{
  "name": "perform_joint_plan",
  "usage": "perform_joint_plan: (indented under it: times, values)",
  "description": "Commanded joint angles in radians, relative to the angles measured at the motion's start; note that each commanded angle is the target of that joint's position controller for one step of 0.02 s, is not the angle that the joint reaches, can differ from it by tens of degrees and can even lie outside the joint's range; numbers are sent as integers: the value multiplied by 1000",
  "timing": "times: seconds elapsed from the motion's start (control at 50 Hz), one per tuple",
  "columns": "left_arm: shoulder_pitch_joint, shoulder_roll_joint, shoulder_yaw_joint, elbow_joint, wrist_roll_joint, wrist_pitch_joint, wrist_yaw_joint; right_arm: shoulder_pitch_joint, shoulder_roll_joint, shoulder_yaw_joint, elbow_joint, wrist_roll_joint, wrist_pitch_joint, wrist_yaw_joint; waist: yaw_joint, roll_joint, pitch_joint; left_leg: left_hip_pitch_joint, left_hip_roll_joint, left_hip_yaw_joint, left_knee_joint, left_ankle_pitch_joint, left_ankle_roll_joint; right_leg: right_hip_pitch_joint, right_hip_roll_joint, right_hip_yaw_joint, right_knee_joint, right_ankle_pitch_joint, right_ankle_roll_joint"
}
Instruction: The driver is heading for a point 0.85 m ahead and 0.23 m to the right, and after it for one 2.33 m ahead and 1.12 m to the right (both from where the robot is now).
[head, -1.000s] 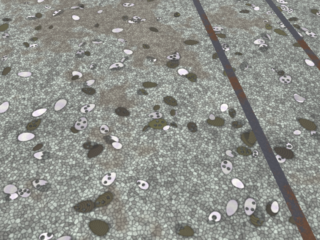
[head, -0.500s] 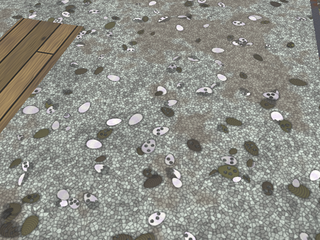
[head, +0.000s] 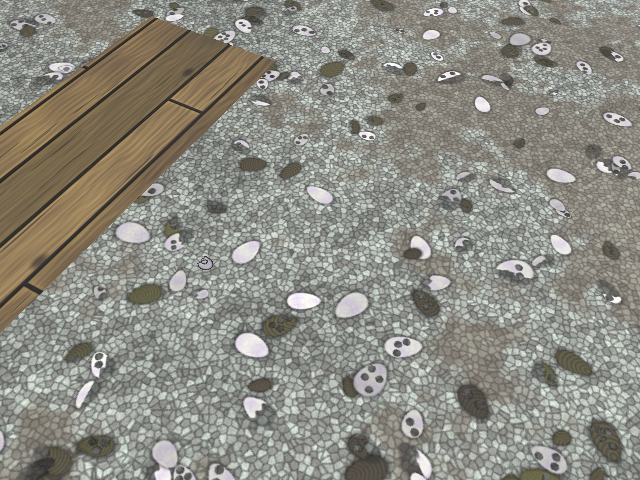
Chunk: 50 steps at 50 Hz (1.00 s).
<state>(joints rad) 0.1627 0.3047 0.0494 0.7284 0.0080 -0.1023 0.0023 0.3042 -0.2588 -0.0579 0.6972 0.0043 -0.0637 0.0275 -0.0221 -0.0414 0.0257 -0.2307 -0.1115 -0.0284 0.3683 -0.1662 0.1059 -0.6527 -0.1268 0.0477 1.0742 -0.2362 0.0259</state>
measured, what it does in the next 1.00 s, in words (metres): walks ahead: right foot, then left foot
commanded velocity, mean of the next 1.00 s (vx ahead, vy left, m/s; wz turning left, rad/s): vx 0.50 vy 0.00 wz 0.00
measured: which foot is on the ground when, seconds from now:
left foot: down 0.00-0.34, up 0.36-0.82, down 0.84-1.00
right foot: up 0.00-0.30, down 0.32-0.84, up 0.86-1.00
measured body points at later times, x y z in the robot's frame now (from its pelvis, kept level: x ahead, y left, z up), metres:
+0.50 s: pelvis +0.29 -0.06 +0.00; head +0.31 -0.07 +0.45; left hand +0.38 +0.21 -0.11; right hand +0.39 -0.33 -0.12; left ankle +0.25 +0.08 -0.66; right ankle +0.32 -0.14 -0.74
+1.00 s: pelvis +0.55 +0.01 +0.00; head +0.57 +0.03 +0.44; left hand +0.62 +0.29 -0.14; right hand +0.67 -0.26 -0.10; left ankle +0.59 +0.11 -0.74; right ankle +0.48 -0.14 -0.65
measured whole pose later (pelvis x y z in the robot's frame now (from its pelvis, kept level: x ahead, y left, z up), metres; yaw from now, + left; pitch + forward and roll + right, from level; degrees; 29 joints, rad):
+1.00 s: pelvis +0.55 +0.01 +0.00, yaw -3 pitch +2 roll +0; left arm 0.32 0.30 0.06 0.82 -0.03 -0.05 0.00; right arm 0.20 -0.25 -0.05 0.75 -0.01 -0.10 0.02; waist 0.01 -0.05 0.02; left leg -0.30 0.00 0.08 0.45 -0.18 0.03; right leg -0.47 -0.05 0.06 1.15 -0.35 -0.02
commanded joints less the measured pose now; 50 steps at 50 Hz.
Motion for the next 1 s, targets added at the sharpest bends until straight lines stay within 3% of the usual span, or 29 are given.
perform_joint_plan:
  times: [0.02, 0.12, 0.2, 0.26, 0.28, 0.3, 0.32, 0.34, 0.36, 0.38, 0.4, 0.42, 0.44, 0.48, 0.52, 0.56, 0.64, 0.74, 0.8, 0.82, 0.84, 0.86, 0.88, 0.9, 0.92, 0.94, 0.96, 1.0]
  values:
    - [10, 55, 15, -51, 7, 7, 5, -20, -142, -34, -45, 1, -25, -18, 24, 86, -45, 29, 254, -180, -169, 374, 168, -26, -9, -7, -122, 163, 21]
    - [-154, 26, 2, -88, -10, -6, -18, 58, -158, -30, 7, 11, -20, -28, -52, 106, -1, 84, 243, -150, -173, 215, 114, 6, 41, -29, -431, 397, -1]
    - [-244, 36, 2, -130, -15, -20, -43, 120, -166, -31, 49, 12, -9, -31, -82, 105, 34, 234, 310, -203, -112, 240, 117, -60, 63, -25, -524, 317, -38]
    - [-213, 50, 7, -136, -15, -25, -55, 117, -178, -35, 64, 13, 5, -38, -50, 130, 17, 299, 334, -218, -46, 383, 90, 8, 91, -42, -571, 196, -79]
    - [-161, 66, 16, -127, -14, -26, -52, 101, -188, -37, 63, 12, 9, -39, -19, 143, -16, 296, 321, -205, 10, 539, 77, 103, 120, -67, -580, 159, -97]
    - [-48, 93, 31, -98, -11, -26, -46, 79, -188, -34, 59, 10, 13, -39, 46, 139, -89, 274, 280, -170, 133, 704, 57, 275, 152, -97, -608, 189, -125]
    - [118, 139, 47, -66, -3, -26, -37, 61, -165, -22, 43, 1, 11, -39, 121, 116, -217, 146, 234, -134, 341, 649, 26, 554, 69, -24, -568, 265, -181]
    - [265, 228, 71, -48, 15, -23, -29, 162, -81, 4, 29, -5, -5, -33, 124, -86, -394, -221, 94, -71, 735, 251, -46, 979, -178, 344, -552, 240, -326]
    - [317, 178, 61, -15, -8, -14, -34, 204, -69, 14, 47, 7, -21, -26, 124, -244, -477, -433, 15, -116, 938, -393, -72, 1102, -289, 678, -705, 76, -395]
    - [259, 120, 42, -24, -23, -7, -30, 108, -162, -9, 31, 28, -30, -21, 136, -132, -313, -536, 86, -144, 1009, -360, -65, 985, -254, 604, -746, -73, -340]
    - [180, 97, 32, -38, -20, 2, -25, 11, -167, -9, 1, 34, -33, -19, 115, -46, -182, -547, 141, -96, 979, -268, -62, 820, -216, 464, -773, -69, -300]
    - [121, 81, 24, -40, -11, 4, -29, -37, -151, -8, -9, 20, -32, -20, 81, 16, -80, -519, 177, -68, 900, -205, -65, 657, -168, 369, -817, 6, -284]
    - [86, 61, 16, -46, -2, -1, -31, -28, -143, -14, -5, 6, -25, -23, 44, 5, -51, -464, 210, -69, 835, -159, -69, 564, -133, 308, -847, 71, -271]
    - [68, 61, 17, -39, -2, -10, -36, 29, -102, -9, 18, 6, -7, -26, 7, -36, -45, -383, 225, -52, 779, -122, -85, 470, -93, 226, -898, 160, -276]
    - [77, 82, 23, -22, -7, -18, -35, 13, -87, -6, 13, 1, 1, -32, -2, -33, -33, -400, 235, -39, 710, -70, -104, 444, -85, 161, -924, 254, -287]
    - [103, 102, 30, -5, -9, -15, -28, -57, -78, -2, -7, -5, -3, -34, 16, -20, -19, -439, 245, -34, 597, 34, -118, 462, -79, 116, -939, 307, -283]
    - [157, 119, 33, 24, -21, 1, -16, -197, -50, 8, -35, -1, -18, -21, 69, -16, 0, -399, 215, -3, 332, 235, -116, 494, -41, 32, -936, 299, -237]
    - [239, 137, 39, 73, -32, 23, -12, -333, -64, 6, -85, 12, -32, 4, 112, -23, 34, -398, 183, 0, 186, 200, -93, 612, -102, 74, -882, 264, -228]
    - [222, 159, 46, 82, -35, 40, -2, -282, -101, -9, -83, 11, -47, 12, 57, -46, 8, -283, 152, 4, 120, 94, -64, 652, -123, 121, -791, 347, -202]
    - [200, 159, 45, 78, -36, 44, 0, -189, -126, -24, -58, 7, -51, 7, -1, -41, -42, -140, 128, 28, 80, 95, -45, 631, -90, 101, -693, 462, -182]
    - [199, 122, 30, 71, -26, 43, 0, -38, -181, -48, -19, -2, -53, -3, -67, -16, -158, 110, 168, 0, 102, 126, -10, 538, -29, 59, -499, 465, -148]
    - [227, 40, 2, 39, 5, 33, -1, 131, -271, -70, -4, -18, -48, -15, -108, 149, -334, 457, 405, -249, 152, 163, 72, 276, 71, -1, -150, 138, -96]
    - [330, -20, -15, 35, -25, 16, -4, 164, -282, -71, 15, -17, -37, -11, -67, 377, -440, 645, 548, -634, 13, -72, 180, -22, 176, 32, 101, -366, -60]
    - [256, 97, 15, 47, -53, 12, -4, 140, -190, -49, 10, -8, -36, -13, -98, 235, -325, 551, 512, -596, -41, -211, 140, -112, 120, 101, 203, -328, -61]
    - [175, 124, 26, 20, -57, 13, -3, 70, -154, -35, 6, -1, -36, -15, -84, 185, -196, 418, 486, -455, -64, -188, 104, -144, 80, 77, 204, -229, -65]
    - [144, 111, 27, 17, -45, 20, 0, -2, -124, -23, 2, -4, -38, -13, -50, 128, -129, 290, 444, -353, -98, -106, 87, -104, 43, 63, 171, -148, -58]
    - [144, 97, 31, 15, -36, 29, 0, -51, -101, -18, 4, -8, -43, -11, -18, 145, -82, 196, 412, -273, -134, -46, 81, -64, 16, 65, 126, -91, -51]
    - [181, 60, 32, 26, -41, 54, -3, -95, -86, -19, 17, -16, -56, -10, 22, 165, -53, 95, 376, -152, -195, 41, 75, 16, -4, 59, 104, -33, -39]
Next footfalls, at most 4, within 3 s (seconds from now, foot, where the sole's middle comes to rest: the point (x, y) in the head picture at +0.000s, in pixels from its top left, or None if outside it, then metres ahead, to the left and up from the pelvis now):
0.32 right None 0.36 -0.14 -0.78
0.84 left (262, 405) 0.63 0.11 -0.78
1.38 right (386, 310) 0.88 -0.18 -0.78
1.90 left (331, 248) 1.07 -0.05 -0.78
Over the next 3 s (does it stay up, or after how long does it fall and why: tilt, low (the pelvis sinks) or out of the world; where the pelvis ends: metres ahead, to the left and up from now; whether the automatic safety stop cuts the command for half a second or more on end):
stays up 1.01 -0.18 0.00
